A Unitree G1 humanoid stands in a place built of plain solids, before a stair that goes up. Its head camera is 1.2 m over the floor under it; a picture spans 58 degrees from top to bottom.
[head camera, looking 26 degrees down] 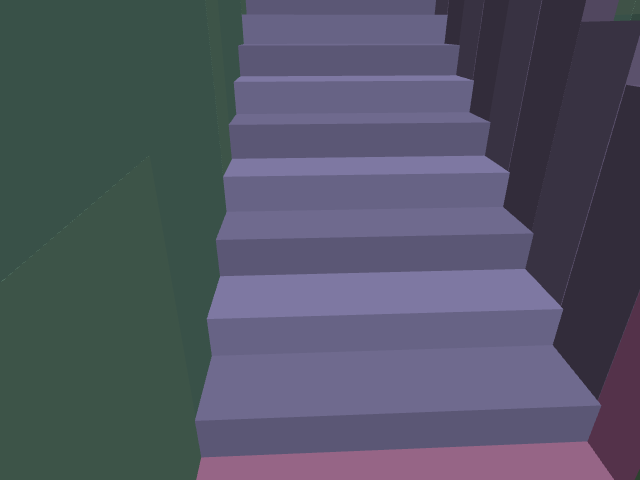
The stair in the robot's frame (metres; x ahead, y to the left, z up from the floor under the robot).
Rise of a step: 0.16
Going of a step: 0.28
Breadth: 1.24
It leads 3 degrees to the left of straight ahead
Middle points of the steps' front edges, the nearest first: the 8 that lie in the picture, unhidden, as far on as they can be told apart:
0.94 -0.25 0.16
1.22 -0.23 0.32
1.51 -0.22 0.48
1.79 -0.21 0.64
2.07 -0.19 0.80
2.35 -0.18 0.96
2.64 -0.17 1.12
2.92 -0.15 1.28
